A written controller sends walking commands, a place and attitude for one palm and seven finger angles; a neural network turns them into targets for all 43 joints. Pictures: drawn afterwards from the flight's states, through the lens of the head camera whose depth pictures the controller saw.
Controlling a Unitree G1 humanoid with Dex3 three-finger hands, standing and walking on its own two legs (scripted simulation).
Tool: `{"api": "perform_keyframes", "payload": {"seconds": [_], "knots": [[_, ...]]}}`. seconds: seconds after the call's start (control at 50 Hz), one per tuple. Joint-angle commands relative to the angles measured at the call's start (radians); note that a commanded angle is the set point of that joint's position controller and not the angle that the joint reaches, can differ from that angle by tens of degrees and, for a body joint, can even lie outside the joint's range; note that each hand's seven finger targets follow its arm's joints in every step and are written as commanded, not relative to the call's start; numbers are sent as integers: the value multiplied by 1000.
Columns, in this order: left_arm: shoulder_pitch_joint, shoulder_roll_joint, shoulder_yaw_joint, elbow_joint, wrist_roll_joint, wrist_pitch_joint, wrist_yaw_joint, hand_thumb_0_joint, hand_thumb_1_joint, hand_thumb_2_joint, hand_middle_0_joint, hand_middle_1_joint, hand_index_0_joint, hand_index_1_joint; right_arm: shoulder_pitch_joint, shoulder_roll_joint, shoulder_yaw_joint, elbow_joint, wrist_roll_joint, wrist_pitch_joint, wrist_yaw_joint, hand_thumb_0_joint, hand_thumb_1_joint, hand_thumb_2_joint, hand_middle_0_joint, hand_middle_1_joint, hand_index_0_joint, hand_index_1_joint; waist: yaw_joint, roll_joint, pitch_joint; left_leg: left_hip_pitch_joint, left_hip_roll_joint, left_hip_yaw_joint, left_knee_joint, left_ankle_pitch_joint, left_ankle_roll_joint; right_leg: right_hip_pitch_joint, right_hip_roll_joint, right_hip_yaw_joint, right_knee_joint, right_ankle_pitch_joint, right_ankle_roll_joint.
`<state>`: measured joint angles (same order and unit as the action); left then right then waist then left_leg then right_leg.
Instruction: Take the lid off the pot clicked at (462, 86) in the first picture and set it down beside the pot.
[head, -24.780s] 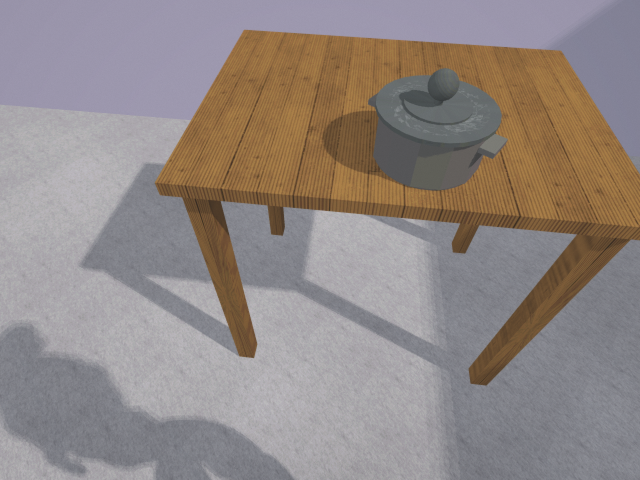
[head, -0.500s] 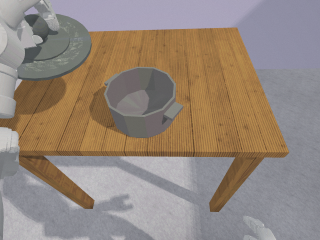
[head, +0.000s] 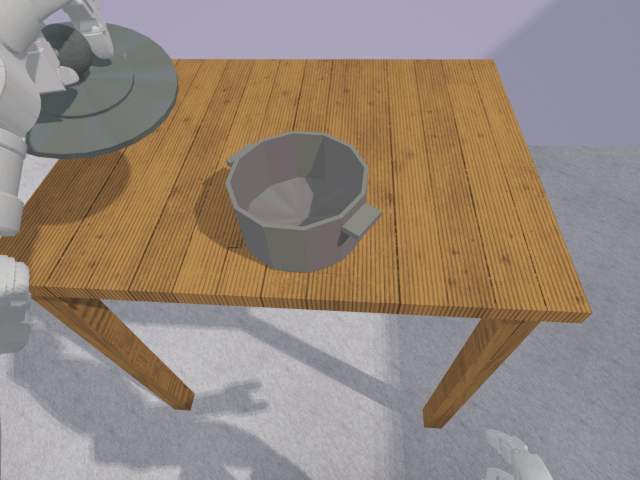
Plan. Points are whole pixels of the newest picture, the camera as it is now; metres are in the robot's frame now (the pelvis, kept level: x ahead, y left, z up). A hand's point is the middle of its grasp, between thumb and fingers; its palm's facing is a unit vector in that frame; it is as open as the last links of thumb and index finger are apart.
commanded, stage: lower the lid onto the table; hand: left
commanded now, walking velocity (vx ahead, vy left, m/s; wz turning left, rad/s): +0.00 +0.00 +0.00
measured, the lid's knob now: (64, 51) +0.47 +0.28 +0.29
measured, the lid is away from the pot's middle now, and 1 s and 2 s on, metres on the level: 0.23 0.23 0.23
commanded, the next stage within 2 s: none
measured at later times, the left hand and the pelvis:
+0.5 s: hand (98, 80) +0.45 +0.25 +0.26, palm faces -0.16 -0.06 -0.99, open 7.5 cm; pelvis +0.00 -0.01 +0.00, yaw -2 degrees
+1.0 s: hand (95, 123) +0.44 +0.27 +0.22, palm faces -0.25 -0.07 -0.97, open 7.5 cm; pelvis +0.00 -0.02 +0.00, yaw -1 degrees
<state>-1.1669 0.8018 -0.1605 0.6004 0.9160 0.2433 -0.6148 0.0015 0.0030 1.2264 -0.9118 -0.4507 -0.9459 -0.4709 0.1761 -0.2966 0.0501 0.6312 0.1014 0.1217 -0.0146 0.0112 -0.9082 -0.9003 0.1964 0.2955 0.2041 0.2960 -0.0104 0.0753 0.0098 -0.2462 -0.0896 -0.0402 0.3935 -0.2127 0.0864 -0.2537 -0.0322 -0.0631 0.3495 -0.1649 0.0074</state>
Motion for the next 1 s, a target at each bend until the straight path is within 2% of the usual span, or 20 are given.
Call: {"api": "perform_keyframes", "payload": {"seconds": [0.0, 0.04, 0.1, 0.12, 0.16, 0.2, 0.22, 0.26, 0.3, 0.36, 0.4, 0.46, 0.54, 0.56, 0.7, 0.72, 0.8, 0.86, 0.94, 0.98], "knots": [[-510, 276, 130, -83, 17, 23, 70, 0, 355, 1369, -1057, -518, -1081, -535, -16, -152, -51, -115, 4, -28, 3, 0, -900, -900, 200, 300, 200, 300, -31, 8, -410, 197, 62, -52, -2, 472, -47, 88, 40, -1, 18, 198, -72], [-570, 215, 80, -104, 42, 32, 67, 0, 355, 1369, -1057, -518, -1081, -535, -48, -129, -47, -129, 1, -31, 4, 0, -900, -900, 200, 300, 200, 300, -37, 16, -425, 200, 60, -46, -4, 447, -37, 89, 43, -2, 30, 189, -71], [-527, 287, 134, -125, 29, 30, 79, 0, 355, 1369, -1057, -518, -1081, -535, -31, -150, -50, -133, -2, -30, 4, 0, -900, -900, 200, 300, 200, 300, -31, -1, -460, 203, 63, -44, 5, 457, -34, 115, 37, 8, 27, 204, -68], [-619, 332, 155, -194, 53, 25, 84, 0, 355, 1369, -1057, -518, -1081, -535, -35, -135, -45, -139, -3, -31, 3, 0, -900, -900, 200, 300, 200, 300, -22, 16, -505, 201, 61, -43, -13, 448, -34, 154, 42, 13, 34, 210, -67], [-624, 274, 114, -123, 52, 30, 80, 0, 355, 1369, -1057, -518, -1081, -535, -32, -128, -43, -133, 3, -32, -6, 0, -900, -900, 200, 300, 200, 300, -40, -15, -456, 189, 59, -42, -14, 414, -26, 128, 44, 3, 36, 197, -65], [-584, 308, 137, -98, 32, 20, 88, 0, 355, 1369, -1057, -518, -1081, -535, -11, -151, -50, -126, -2, -35, -7, 0, -900, -900, 200, 300, 200, 300, -41, 19, -432, 182, 58, -46, -9, 389, -28, 113, 39, 9, 22, 178, -68], [-646, 380, 191, -155, 60, 12, 95, 0, 355, 1369, -1057, -518, -1081, -535, -11, -138, -47, -131, -5, -38, -9, 0, -900, -900, 200, 300, 200, 300, -25, 7, -495, 180, 57, -41, -24, 369, -27, 164, 46, 16, 33, 178, -66], [-629, 381, 203, -156, 59, 3, 97, 0, 355, 1369, -1057, -518, -1081, -535, -16, -131, -45, -140, -5, -47, -15, 0, -900, -900, 200, 300, 200, 300, -21, 17, -519, 185, 52, -40, -10, 421, -19, 190, 42, 20, 46, 223, -69], [-569, 329, 167, -137, 32, -3, 95, 0, 355, 1369, -1057, -518, -1081, -535, -5, -144, -54, -138, -7, -48, -10, 0, -900, -900, 200, 300, 200, 300, -35, 53, -489, 200, 54, -42, 9, 460, -24, 158, 36, 21, 35, 234, -68], [-507, 378, 224, -132, 44, -7, 91, 0, 355, 1369, -1057, -518, -1081, -535, -13, -135, -52, -148, -2, -47, -10, 0, -900, -900, 200, 300, 200, 300, -13, 11, -482, 169, 56, -29, 0, 436, -15, 187, 40, 26, 44, 245, -66], [-414, 313, 176, -67, 20, -11, 86, 0, 355, 1369, -1057, -518, -1081, -535, 3, -148, -57, -142, -1, -43, -4, 0, -900, -900, 200, 300, 200, 300, -28, 13, -425, 152, 55, -27, 12, 430, -17, 153, 36, 19, 35, 242, -66], [-426, 364, 215, -129, 30, -16, 83, 0, 355, 1369, -1057, -518, -1081, -535, -22, -140, -52, -158, 5, -35, -5, 0, -900, -900, 200, 300, 200, 300, -16, -25, -441, 134, 56, -16, 6, 420, -7, 197, 37, 30, 47, 283, -61], [-458, 336, 190, -134, 26, -12, 81, 0, 355, 1369, -1057, -518, -1081, -535, -23, -142, -60, -151, 3, -28, -11, 0, -900, -900, 200, 300, 200, 300, -38, 10, -422, 146, 52, -14, 13, 388, -1, 172, 42, 29, 34, 265, -59], [-450, 388, 227, -141, 25, -15, 85, 0, 355, 1369, -1057, -518, -1081, -535, -16, -143, -56, -152, 7, -27, -12, 0, -900, -900, 200, 300, 200, 300, -28, -16, -433, 132, 53, -16, 3, 367, -2, 195, 42, 31, 38, 265, -58], [-492, 339, 182, -199, 2, -38, 101, 0, 355, 1369, -1057, -518, -1081, -535, -6, -150, -65, -142, -1, -41, -20, 0, -900, -900, 200, 300, 200, 300, -48, 96, -493, 215, 46, -38, 27, 441, -6, 165, 42, 28, 34, 269, -64], [-494, 415, 249, -204, 27, -40, 107, 0, 355, 1369, -1057, -518, -1081, -535, -3, -141, -62, -141, -5, -42, -19, 0, -900, -900, 200, 300, 200, 300, -33, 65, -519, 197, 46, -33, 23, 430, -6, 201, 49, 36, 40, 277, -62], [-399, 303, 171, -131, -4, -46, 96, 0, 355, 1369, -1057, -518, -1081, -535, -7, -148, -64, -136, 2, -31, -13, 0, -900, -900, 200, 300, 200, 300, -51, 43, -448, 181, 50, -33, 31, 453, -8, 169, 39, 25, 35, 303, -60], [-350, 347, 213, -121, 9, -50, 94, 0, 355, 1369, -1057, -518, -1081, -535, -27, -142, -56, -148, 5, -26, -9, 0, -900, -900, 200, 300, 200, 300, -33, -2, -432, 149, 51, -23, 23, 421, -5, 186, 43, 28, 42, 303, -59], [-378, 299, 169, -117, 0, -52, 94, 0, 355, 1369, -1057, -518, -1081, -535, -30, -143, -59, -142, 5, -12, -10, 0, -900, -900, 200, 300, 200, 300, -51, 14, -386, 145, 53, -26, 13, 376, -4, 146, 47, 15, 31, 262, -59], [-418, 341, 198, -190, 1, -59, 100, 0, 355, 1369, -1057, -518, -1081, -535, -35, -142, -59, -151, 2, -15, -14, 0, -900, -900, 200, 300, 200, 300, -46, 33, -439, 174, 49, -29, 12, 398, -1, 171, 48, 24, 31, 272, -60]]}}
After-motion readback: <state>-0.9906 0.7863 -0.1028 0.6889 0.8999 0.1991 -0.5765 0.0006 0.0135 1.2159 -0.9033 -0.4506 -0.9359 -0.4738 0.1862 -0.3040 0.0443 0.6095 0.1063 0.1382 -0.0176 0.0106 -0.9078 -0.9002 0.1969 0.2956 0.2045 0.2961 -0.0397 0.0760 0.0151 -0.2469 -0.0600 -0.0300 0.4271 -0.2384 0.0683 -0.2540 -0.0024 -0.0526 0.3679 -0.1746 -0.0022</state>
